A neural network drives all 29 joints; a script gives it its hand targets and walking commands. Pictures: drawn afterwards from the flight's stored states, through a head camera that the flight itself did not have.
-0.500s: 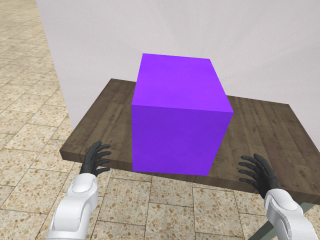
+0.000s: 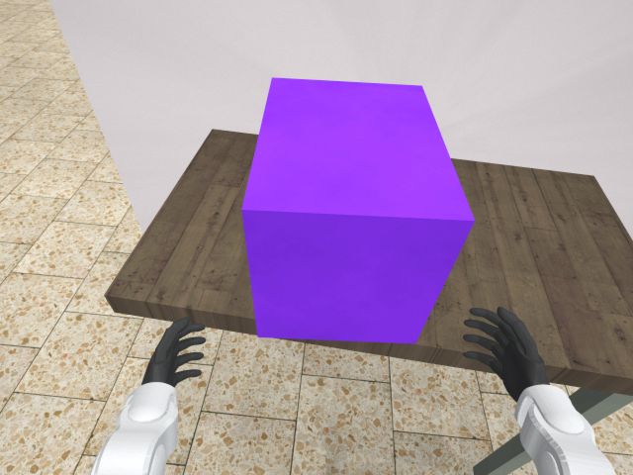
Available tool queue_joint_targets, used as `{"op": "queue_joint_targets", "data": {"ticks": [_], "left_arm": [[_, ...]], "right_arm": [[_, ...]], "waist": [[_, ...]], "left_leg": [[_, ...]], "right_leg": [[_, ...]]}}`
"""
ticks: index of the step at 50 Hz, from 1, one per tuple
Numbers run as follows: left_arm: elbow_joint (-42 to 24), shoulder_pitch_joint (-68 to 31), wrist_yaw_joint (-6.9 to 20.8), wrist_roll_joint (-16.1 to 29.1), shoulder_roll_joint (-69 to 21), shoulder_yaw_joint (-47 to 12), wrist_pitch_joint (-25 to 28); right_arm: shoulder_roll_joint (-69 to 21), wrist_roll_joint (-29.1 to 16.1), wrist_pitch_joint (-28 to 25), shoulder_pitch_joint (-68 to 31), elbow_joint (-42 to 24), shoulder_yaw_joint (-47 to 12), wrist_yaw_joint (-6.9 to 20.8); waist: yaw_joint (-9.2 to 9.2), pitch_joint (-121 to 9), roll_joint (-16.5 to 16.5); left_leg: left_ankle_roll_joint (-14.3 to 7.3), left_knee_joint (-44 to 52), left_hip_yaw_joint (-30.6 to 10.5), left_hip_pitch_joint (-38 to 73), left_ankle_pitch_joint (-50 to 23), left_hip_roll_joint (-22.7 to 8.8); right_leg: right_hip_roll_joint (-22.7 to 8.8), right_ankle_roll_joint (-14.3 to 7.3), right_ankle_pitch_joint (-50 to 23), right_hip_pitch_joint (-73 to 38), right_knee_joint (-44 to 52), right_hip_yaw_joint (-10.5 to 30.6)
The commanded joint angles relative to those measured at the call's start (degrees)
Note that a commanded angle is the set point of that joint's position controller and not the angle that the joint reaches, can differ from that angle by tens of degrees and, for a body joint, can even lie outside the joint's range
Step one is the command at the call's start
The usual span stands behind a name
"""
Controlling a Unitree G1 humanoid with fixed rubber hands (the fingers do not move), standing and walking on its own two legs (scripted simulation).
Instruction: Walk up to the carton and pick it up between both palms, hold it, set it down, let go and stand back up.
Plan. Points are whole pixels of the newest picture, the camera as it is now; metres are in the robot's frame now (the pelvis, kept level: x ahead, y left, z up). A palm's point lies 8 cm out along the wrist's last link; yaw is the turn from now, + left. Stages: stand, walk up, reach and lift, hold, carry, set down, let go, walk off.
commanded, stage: set down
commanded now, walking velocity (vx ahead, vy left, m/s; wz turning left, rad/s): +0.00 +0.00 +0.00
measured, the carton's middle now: (342, 207) +0.45 -0.02 +0.10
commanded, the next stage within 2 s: let go in 1.32 s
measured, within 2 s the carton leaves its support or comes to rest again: neither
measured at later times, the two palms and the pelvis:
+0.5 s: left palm (154, 424) +0.20 +0.21 -0.05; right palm (518, 375) +0.23 -0.23 +0.04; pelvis +0.01 +0.00 +0.00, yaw +0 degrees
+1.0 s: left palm (157, 445) +0.18 +0.21 -0.08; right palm (515, 380) +0.23 -0.23 +0.04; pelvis +0.01 +0.00 +0.00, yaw +0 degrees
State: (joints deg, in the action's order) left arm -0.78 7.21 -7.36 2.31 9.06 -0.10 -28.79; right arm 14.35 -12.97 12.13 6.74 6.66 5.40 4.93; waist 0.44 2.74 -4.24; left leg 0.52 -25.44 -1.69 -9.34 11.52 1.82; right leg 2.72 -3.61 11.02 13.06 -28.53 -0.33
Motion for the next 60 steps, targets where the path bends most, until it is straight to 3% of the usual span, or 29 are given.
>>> {"op": "queue_joint_targets", "data": {"ticks": [1,8,16,23,37,47,60], "left_arm": [[-9.25,-8.62,1.33,3.18,7.89,2.69,4.97],[-9.45,-4.89,0.94,2.51,7.01,1.27,6.34],[-3.21,-2.46,1.37,-1.85,6.67,1.71,11.02],[3.5,-3.9,2.37,-2.95,7.94,2.72,14.78],[15.47,-6.02,4.26,-4.74,7.3,3.42,19.52],[19.25,-5.57,4.72,-6.14,6.14,4.44,22.79],[23.42,-5.71,5.29,-6.39,5.94,5.04,24.85]], "right_arm": [[1.92,4.1,1.0,-2.41,-9.89,-1.56,-3.02],[2.82,4.84,0.64,-0.85,-5.61,-0.78,-1.64],[2.85,6.62,-1.67,1.94,1.21,-1.65,-0.76],[0.7,8.85,-3.67,1.48,6.6,-2.78,-1.85],[-1.38,12.6,-5.23,-0.7,17.65,-3.25,-3.42],[-0.73,13.73,-6.14,-0.71,21.11,-2.72,-3.55],[0.58,14.56,-6.1,0.17,23.54,-1.97,-3.57]], "waist": [[-0.98,-5.57,0.12],[-0.68,-3.87,6.68],[0.39,-1.66,10.8],[0.03,-0.12,9.6],[0.74,3.96,12.11],[0.49,6.23,14.65],[0.73,7.74,13.7]], "left_leg": [[0.32,6.61,3.72,-5.82,4.23,-1.01],[1.26,8.56,3.39,-6.61,4.3,-2.31],[-0.42,9.69,3.01,-12.98,8.9,-3.92],[-0.5,8.78,3.3,-13.64,9.71,-3.31],[-1.88,9.91,2.92,-18.16,14.94,-4.88],[-3.45,11.35,2.89,-22.12,16.89,-6.06],[-4.23,11.46,3.04,-22.16,17.39,-5.87]], "right_leg": [[-9.35,5.35,21.76,-7.59,15.74,12.68],[-7.11,3.29,15.11,-8.06,13.6,8.4],[-4.71,3.37,8.73,-15.63,9.59,6.02],[-5.89,3.78,11.76,-15.57,10.17,7.75],[-5.33,4.0,13.5,-19.1,8.65,8.16],[-3.74,3.88,11.66,-22.96,6.52,7.98],[-3.32,3.27,14.74,-22.25,6.89,9.28]]}}
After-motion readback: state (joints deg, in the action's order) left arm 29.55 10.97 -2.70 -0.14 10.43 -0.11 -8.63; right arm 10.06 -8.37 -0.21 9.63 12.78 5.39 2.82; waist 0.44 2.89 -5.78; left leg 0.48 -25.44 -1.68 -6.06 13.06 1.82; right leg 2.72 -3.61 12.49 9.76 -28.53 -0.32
